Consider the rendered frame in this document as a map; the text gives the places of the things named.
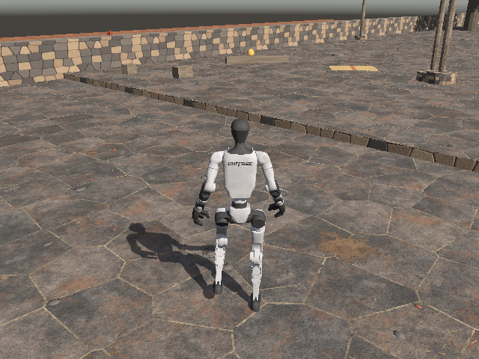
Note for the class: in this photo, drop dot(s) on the right robot foot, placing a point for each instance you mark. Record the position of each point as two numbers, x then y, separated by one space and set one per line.
255 305

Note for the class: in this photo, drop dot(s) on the right robot forearm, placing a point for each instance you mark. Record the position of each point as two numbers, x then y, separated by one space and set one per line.
276 195

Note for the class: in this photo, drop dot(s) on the right robot hand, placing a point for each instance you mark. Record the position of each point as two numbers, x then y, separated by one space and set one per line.
274 207

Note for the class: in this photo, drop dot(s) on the left robot hand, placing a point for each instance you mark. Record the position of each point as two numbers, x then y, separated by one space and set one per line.
195 216

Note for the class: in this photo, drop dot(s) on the left robot forearm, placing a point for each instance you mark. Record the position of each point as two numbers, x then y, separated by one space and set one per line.
202 199

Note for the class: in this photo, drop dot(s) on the robot left shin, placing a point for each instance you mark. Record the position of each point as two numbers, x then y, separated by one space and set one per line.
219 260

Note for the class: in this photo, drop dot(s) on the left robot upper arm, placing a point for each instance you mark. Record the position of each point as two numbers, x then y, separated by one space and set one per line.
215 159

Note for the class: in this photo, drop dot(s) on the right robot upper arm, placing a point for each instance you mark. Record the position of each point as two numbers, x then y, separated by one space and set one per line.
268 172

